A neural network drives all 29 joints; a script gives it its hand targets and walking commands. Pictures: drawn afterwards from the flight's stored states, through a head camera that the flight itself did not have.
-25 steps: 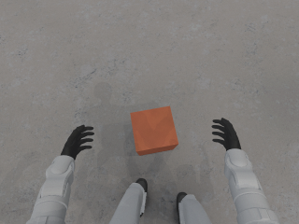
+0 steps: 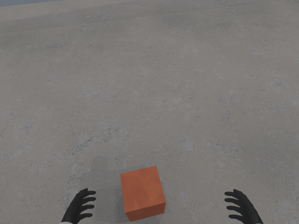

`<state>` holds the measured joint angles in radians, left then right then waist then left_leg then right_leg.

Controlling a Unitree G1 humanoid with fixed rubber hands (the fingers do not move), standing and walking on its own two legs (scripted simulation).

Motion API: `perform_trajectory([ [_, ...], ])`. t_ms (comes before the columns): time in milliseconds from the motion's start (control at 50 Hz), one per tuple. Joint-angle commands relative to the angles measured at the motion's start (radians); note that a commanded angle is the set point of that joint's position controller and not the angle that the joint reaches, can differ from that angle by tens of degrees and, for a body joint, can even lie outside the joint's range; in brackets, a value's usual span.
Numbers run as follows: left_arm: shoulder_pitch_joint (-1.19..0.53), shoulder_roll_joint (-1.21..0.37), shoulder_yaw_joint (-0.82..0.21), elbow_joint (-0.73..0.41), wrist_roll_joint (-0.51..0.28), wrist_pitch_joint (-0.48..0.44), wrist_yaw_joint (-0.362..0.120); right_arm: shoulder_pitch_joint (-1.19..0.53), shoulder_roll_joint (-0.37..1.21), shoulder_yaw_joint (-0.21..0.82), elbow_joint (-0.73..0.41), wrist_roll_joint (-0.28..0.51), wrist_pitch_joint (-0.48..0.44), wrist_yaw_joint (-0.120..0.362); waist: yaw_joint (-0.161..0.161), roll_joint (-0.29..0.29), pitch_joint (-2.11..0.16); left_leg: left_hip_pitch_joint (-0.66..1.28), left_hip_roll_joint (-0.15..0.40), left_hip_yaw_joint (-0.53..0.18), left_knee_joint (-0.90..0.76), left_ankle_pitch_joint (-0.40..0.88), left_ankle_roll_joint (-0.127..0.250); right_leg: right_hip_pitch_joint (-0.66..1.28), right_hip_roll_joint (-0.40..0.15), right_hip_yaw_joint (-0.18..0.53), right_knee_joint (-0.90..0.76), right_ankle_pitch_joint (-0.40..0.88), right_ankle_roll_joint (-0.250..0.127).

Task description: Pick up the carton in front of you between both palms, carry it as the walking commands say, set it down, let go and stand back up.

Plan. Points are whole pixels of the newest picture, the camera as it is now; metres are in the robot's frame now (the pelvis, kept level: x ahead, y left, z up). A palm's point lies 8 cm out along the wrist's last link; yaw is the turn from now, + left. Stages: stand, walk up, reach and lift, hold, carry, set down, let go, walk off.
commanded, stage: let go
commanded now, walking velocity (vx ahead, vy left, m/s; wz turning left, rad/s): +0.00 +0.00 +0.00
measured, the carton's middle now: (143, 194) +0.38 +0.09 -0.65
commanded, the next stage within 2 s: stand in 0.38 s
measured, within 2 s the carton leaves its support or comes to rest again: neither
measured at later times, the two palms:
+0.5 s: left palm out of the picture +0.14 +0.29 -0.07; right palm out of the picture +0.14 -0.24 -0.07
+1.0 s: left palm out of the picture +0.11 +0.34 -0.11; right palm out of the picture +0.13 -0.25 -0.08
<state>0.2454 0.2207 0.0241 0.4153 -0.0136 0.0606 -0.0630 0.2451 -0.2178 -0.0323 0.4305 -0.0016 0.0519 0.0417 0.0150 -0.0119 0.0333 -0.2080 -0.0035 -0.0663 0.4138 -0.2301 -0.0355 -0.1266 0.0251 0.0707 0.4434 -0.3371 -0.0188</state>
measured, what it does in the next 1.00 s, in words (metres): stands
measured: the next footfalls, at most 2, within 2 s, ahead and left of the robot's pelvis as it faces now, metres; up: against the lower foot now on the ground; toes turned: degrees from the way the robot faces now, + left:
none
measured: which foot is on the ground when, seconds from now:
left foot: down 0.00-1.00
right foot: down 0.00-1.00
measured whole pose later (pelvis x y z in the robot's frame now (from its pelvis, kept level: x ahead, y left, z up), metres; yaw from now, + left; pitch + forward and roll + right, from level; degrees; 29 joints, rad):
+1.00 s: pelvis +0.00 +0.05 +0.00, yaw -2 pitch +0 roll +0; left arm 0.24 0.37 0.03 0.75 0.03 0.01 0.02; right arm 0.13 -0.33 -0.03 0.81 -0.03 -0.01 -0.02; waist 0.00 -0.06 0.01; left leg -0.23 -0.04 -0.02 0.52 -0.29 0.02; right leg -0.12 -0.01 0.11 0.47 -0.35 0.04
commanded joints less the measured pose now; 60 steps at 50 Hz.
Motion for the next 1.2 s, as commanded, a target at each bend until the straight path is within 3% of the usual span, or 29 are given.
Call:
perform_trajectory([
  [0, -0.044, 0.120, 0.026, -0.048, 0.001, 0.030, -0.016, -0.031, -0.039, -0.017, -0.079, -0.005, 0.032, -0.008, -0.010, -0.100, 0.049, 0.171, -0.075, 0.076, -0.017, 0.228, 0.039, -0.110, -0.013, -0.019, -0.115, 0.380, 0.083],
  [80, -0.058, 0.113, 0.053, -0.016, 0.001, 0.026, 0.005, -0.046, -0.042, 0.030, -0.095, 0.034, 0.038, 0.005, 0.017, -0.078, -0.010, 0.113, -0.079, 0.086, 0.003, 0.264, 0.049, -0.063, -0.030, 0.001, -0.081, 0.545, 0.088],
  [100, -0.038, 0.098, 0.032, -0.047, 0.011, 0.028, 0.003, -0.047, -0.052, -0.015, -0.116, 0.013, 0.034, -0.001, -0.013, -0.055, -0.084, 0.190, -0.062, 0.074, 0.022, 0.338, 0.045, -0.050, -0.036, 0.005, -0.061, 0.623, 0.097],
  [120, -0.006, 0.159, 0.085, -0.029, 0.026, 0.030, 0.012, 0.000, -0.053, 0.015, -0.063, 0.025, 0.046, 0.002, 0.043, -0.045, -0.064, 0.150, -0.064, 0.058, 0.022, 0.322, 0.053, -0.027, -0.030, -0.002, -0.049, 0.538, 0.091],
  [140, -0.040, 0.139, 0.071, -0.003, 0.039, 0.042, 0.012, -0.024, -0.048, 0.007, -0.111, 0.038, 0.048, -0.002, -0.020, -0.005, -0.050, 0.180, -0.076, 0.072, 0.031, 0.332, 0.045, -0.083, -0.022, -0.005, -0.057, 0.574, 0.092],
  [160, -0.027, 0.118, 0.050, -0.062, 0.026, 0.032, 0.004, -0.042, -0.095, -0.006, -0.086, 0.022, 0.051, 0.008, 0.021, 0.004, -0.050, 0.179, -0.069, 0.076, 0.002, 0.274, 0.045, -0.042, -0.019, -0.018, -0.058, 0.493, 0.084],
  [180, -0.025, 0.078, 0.021, -0.076, 0.015, 0.041, 0.002, -0.021, -0.084, -0.021, -0.123, 0.020, 0.052, 0.009, -0.006, -0.031, -0.083, 0.212, -0.057, 0.063, 0.011, 0.289, 0.039, -0.045, -0.026, -0.004, -0.071, 0.458, 0.075],
  [200, -0.103, 0.196, 0.097, -0.189, 0.047, 0.070, 0.012, 0.028, -0.083, -0.007, -0.061, 0.026, 0.018, -0.024, 0.002, -0.047, -0.135, 0.162, -0.094, 0.089, 0.054, 0.250, 0.039, 0.018, -0.040, 0.006, -0.037, 0.673, 0.096],
  [220, -0.080, 0.215, 0.129, -0.121, 0.077, 0.087, 0.032, 0.000, -0.096, -0.012, -0.061, 0.031, 0.013, -0.031, 0.013, -0.033, -0.161, 0.141, -0.074, 0.057, 0.055, 0.300, 0.039, 0.054, -0.051, 0.016, -0.001, 0.703, 0.083],
  [240, -0.070, 0.107, 0.050, -0.109, 0.040, 0.096, 0.031, 0.017, -0.056, -0.003, -0.061, 0.021, 0.009, -0.044, -0.044, -0.054, -0.108, 0.114, -0.094, 0.074, 0.074, 0.269, 0.026, 0.028, -0.053, 0.035, -0.006, 0.739, 0.078],
  [260, -0.089, 0.096, 0.030, -0.146, -0.003, 0.079, 0.032, 0.007, -0.039, 0.020, -0.024, 0.040, 0.001, -0.051, 0.002, -0.054, -0.128, 0.081, -0.095, 0.064, 0.029, 0.296, 0.037, 0.033, -0.049, 0.012, 0.019, 0.770, 0.073],
  [300, -0.083, 0.189, 0.108, -0.176, 0.040, 0.065, 0.048, -0.007, -0.067, -0.016, -0.043, 0.020, -0.010, -0.062, -0.035, -0.016, -0.127, 0.127, -0.104, 0.057, 0.062, 0.358, 0.046, -0.033, -0.037, 0.018, 0.017, 0.779, 0.072],
  [340, -0.001, 0.189, 0.107, -0.075, 0.042, 0.090, 0.052, -0.026, -0.099, 0.011, -0.050, 0.024, -0.019, -0.058, -0.007, -0.056, -0.128, 0.133, -0.074, 0.044, 0.074, 0.387, 0.044, -0.077, -0.022, 0.003, 0.012, 0.689, 0.088],
  [360, -0.046, 0.260, 0.068, 0.042, 0.054, 0.043, 0.078, -0.068, -0.198, -0.045, 0.093, -0.059, -0.011, -0.079, -0.002, -0.148, -0.037, 0.082, 0.032, 0.040, 0.076, 0.362, 0.020, -0.130, -0.028, -0.044, -0.019, 0.402, 0.076],
  [380, -0.024, 0.220, 0.063, 0.025, 0.062, 0.018, 0.084, -0.077, -0.219, -0.047, 0.086, -0.064, -0.014, -0.073, -0.005, -0.034, -0.061, 0.027, 0.039, 0.012, 0.079, 0.212, 0.037, -0.081, -0.048, 0.003, -0.055, 0.217, 0.060],
  [480, -0.057, 0.218, 0.076, 0.073, 0.071, -0.037, 0.075, -0.072, -0.208, -0.033, 0.147, -0.068, -0.057, -0.070, -0.010, 0.000, -0.015, -0.045, 0.049, -0.024, 0.028, -0.056, 0.051, -0.123, -0.069, 0.053, -0.067, -0.015, 0.015],
  [520, -0.070, 0.217, 0.074, 0.100, 0.066, -0.049, 0.067, -0.108, -0.228, -0.047, 0.173, -0.049, -0.069, -0.061, -0.018, -0.045, -0.036, -0.035, 0.069, -0.053, 0.017, -0.060, 0.057, -0.108, -0.057, 0.026, -0.023, 0.007, 0.017],
  [560, -0.044, 0.217, 0.053, 0.126, 0.047, -0.058, 0.069, -0.114, -0.229, -0.045, 0.208, -0.044, -0.058, -0.063, -0.003, 0.053, -0.077, -0.040, 0.081, -0.070, -0.001, -0.089, 0.052, -0.074, -0.053, 0.027, -0.006, 0.018, 0.023],
  [640, -0.046, 0.248, 0.059, 0.163, 0.070, -0.054, 0.074, -0.149, -0.269, -0.037, 0.231, -0.062, -0.069, -0.060, -0.018, 0.101, 0.004, -0.103, 0.097, -0.115, -0.070, -0.197, 0.072, -0.085, -0.035, 0.025, -0.005, 0.026, 0.024],
  [700, -0.030, 0.259, 0.062, 0.183, 0.063, -0.062, 0.084, -0.149, -0.268, -0.037, 0.251, -0.053, -0.066, -0.059, 0.004, 0.043, -0.050, -0.042, 0.108, -0.115, -0.024, -0.052, 0.080, -0.074, -0.063, 0.044, -0.013, 0.091, 0.004],
  [760, 0.009, 0.271, 0.053, 0.225, 0.049, -0.071, 0.081, -0.123, -0.286, -0.046, 0.285, -0.045, -0.070, -0.059, -0.011, 0.131, -0.094, 0.023, 0.107, -0.096, -0.032, 0.085, 0.066, -0.055, -0.063, 0.027, 0.009, 0.126, 0.014],
  [800, 0.014, 0.258, 0.043, 0.239, 0.039, -0.071, 0.087, -0.119, -0.295, -0.049, 0.288, -0.039, -0.075, -0.060, 0.005, 0.056, -0.124, 0.056, 0.117, -0.103, 0.012, 0.208, 0.070, -0.040, -0.075, 0.032, 0.013, 0.184, 0.024],
  [880, 0.004, 0.294, 0.047, 0.266, 0.051, -0.058, 0.093, -0.102, -0.297, -0.034, 0.328, -0.014, -0.073, -0.067, -0.024, 0.100, -0.117, 0.116, 0.094, -0.056, 0.027, 0.303, 0.051, -0.064, -0.078, 0.031, -0.008, 0.251, 0.023],
  [900, 0.002, 0.284, 0.037, 0.270, 0.040, -0.063, 0.093, -0.117, -0.293, -0.043, 0.329, -0.029, -0.069, -0.064, -0.023, 0.024, -0.093, 0.120, 0.082, -0.067, 0.039, 0.317, 0.053, -0.056, -0.068, 0.035, -0.010, 0.281, 0.045],
  [940, 0.006, 0.242, 0.026, 0.282, 0.037, -0.071, 0.094, -0.106, -0.282, -0.032, 0.344, -0.028, -0.072, -0.071, -0.020, 0.085, -0.105, 0.140, 0.091, -0.052, 0.054, 0.445, 0.050, -0.073, -0.069, 0.045, 0.018, 0.323, 0.026],
  [980, -0.007, 0.287, 0.028, 0.292, 0.051, -0.066, 0.094, -0.133, -0.296, -0.042, 0.347, -0.029, -0.063, -0.075, -0.015, -0.043, -0.049, 0.109, 0.095, -0.052, 0.036, 0.342, 0.070, -0.062, -0.092, 0.042, -0.032, 0.330, 0.031],
  [1060, -0.036, 0.272, 0.020, 0.291, 0.035, -0.070, 0.090, -0.161, -0.296, -0.025, 0.360, -0.026, -0.063, -0.061, -0.018, -0.071, -0.090, 0.143, 0.094, -0.032, 0.076, 0.391, 0.071, -0.053, -0.100, 0.034, -0.018, 0.425, 0.034],
  [1120, -0.033, 0.285, 0.019, 0.343, 0.026, -0.073, 0.095, -0.137, -0.301, -0.030, 0.401, -0.016, -0.058, -0.071, -0.030, 0.049, -0.115, 0.170, 0.089, -0.033, 0.050, 0.416, 0.055, -0.023, -0.103, 0.048, -0.049, 0.389, 0.042],
  [1180, -0.022, 0.313, 0.031, 0.358, 0.044, -0.072, 0.101, -0.134, -0.320, -0.034, 0.401, -0.021, -0.057, -0.066, -0.036, 0.017, -0.042, 0.138, 0.092, -0.042, 0.026, 0.446, 0.060, -0.026, -0.105, 0.046, -0.046, 0.428, 0.022],
])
